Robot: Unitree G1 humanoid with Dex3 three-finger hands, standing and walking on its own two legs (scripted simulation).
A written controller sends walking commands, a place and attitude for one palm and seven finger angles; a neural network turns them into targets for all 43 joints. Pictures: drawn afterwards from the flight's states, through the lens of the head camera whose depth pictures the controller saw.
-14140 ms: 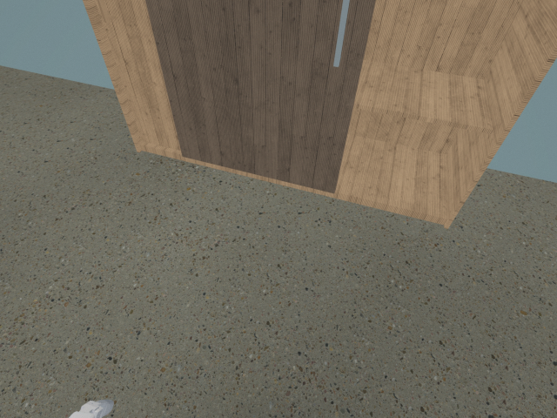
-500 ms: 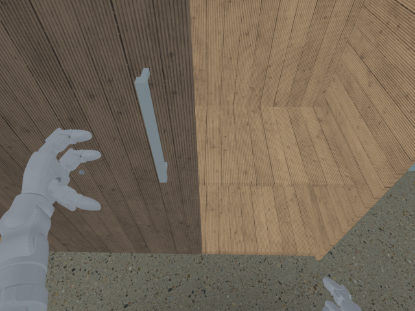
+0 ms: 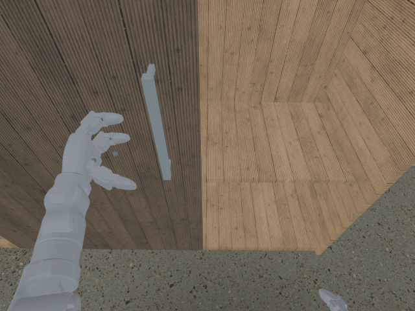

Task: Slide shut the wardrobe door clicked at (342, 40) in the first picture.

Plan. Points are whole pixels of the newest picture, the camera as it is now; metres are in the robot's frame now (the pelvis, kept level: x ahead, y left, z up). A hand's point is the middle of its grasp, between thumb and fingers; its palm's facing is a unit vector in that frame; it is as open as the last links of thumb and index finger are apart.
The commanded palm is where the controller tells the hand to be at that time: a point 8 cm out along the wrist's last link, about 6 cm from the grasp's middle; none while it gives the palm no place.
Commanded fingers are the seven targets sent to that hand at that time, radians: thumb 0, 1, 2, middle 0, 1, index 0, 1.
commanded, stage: move the hooked fingers beside the handle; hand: left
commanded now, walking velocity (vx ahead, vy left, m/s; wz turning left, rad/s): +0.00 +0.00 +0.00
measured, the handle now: (160, 131) +0.46 +0.12 +0.09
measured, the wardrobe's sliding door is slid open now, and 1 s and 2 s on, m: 0.55 0.54 0.54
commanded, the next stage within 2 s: feel for the door with the fingertips in 1.12 s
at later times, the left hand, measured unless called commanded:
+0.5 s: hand (129, 143) +0.41 +0.17 +0.10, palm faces +0.04 -1.00 -0.02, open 13.7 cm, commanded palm +0.39 +0.22 +0.10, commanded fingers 0.00 -0.50 0.30 -0.30 -1.20 -0.30 -1.20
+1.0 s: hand (128, 143) +0.41 +0.18 +0.10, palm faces +0.03 -1.00 -0.01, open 13.7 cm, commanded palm +0.38 +0.22 +0.10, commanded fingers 0.00 -0.50 0.30 -0.30 -1.20 -0.30 -1.20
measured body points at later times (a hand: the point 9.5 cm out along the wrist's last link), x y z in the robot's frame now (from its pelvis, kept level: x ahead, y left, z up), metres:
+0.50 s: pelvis +0.00 -0.02 +0.00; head +0.03 -0.02 +0.45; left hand +0.40 +0.23 +0.11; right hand +0.07 -0.28 -0.12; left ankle +0.01 +0.08 -0.73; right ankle -0.01 -0.12 -0.73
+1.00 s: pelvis -0.01 -0.01 -0.01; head +0.03 -0.02 +0.44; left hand +0.40 +0.23 +0.11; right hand +0.08 -0.28 -0.12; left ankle +0.01 +0.08 -0.73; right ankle -0.01 -0.12 -0.73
